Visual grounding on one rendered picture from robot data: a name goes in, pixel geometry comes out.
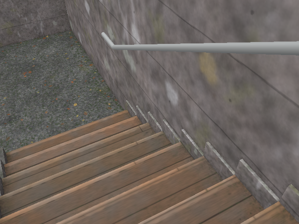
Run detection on stairs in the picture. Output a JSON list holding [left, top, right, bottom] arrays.
[[0, 109, 299, 224]]

